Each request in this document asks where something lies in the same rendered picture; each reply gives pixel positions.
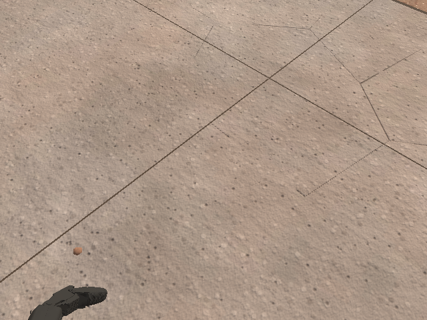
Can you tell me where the robot left hand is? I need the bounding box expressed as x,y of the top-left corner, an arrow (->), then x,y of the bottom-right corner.
28,285 -> 107,320

